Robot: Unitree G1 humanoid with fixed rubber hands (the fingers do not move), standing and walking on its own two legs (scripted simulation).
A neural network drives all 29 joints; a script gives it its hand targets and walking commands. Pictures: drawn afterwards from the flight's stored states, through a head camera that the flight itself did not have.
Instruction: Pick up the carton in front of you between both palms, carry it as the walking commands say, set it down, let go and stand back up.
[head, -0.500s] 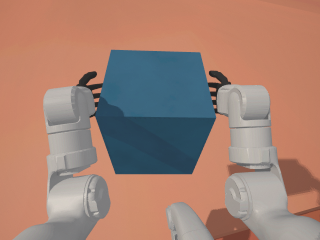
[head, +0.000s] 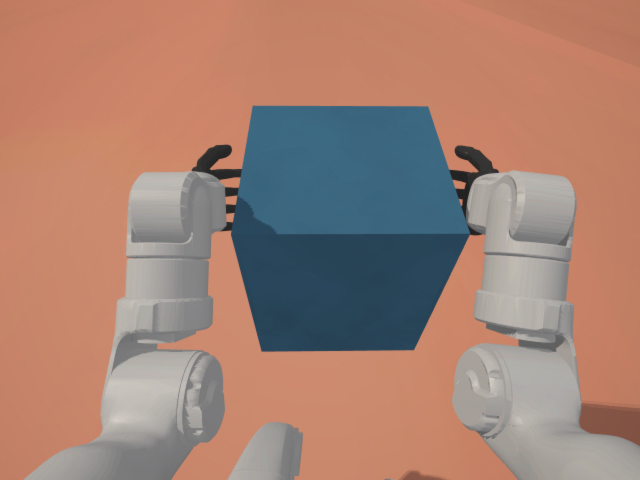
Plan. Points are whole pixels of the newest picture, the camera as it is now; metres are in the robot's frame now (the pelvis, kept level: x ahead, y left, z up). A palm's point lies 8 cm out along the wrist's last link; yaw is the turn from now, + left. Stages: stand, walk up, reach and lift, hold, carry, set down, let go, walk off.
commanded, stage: carry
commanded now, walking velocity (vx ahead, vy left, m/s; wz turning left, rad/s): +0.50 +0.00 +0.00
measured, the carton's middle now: (339, 237) +0.40 +0.03 +0.08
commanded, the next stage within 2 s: none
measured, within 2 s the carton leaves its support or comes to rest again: neither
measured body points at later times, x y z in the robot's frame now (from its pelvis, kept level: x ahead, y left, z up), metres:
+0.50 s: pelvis +0.31 +0.05 +0.03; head +0.33 +0.06 +0.48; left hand +0.70 +0.18 +0.15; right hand +0.68 -0.12 +0.16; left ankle +0.35 +0.12 -0.71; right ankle +0.29 -0.09 -0.63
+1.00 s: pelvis +0.63 -0.01 +0.04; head +0.63 -0.02 +0.49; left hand +0.92 +0.14 +0.13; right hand +0.92 -0.16 +0.12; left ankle +0.68 +0.13 -0.66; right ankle +0.60 -0.10 -0.71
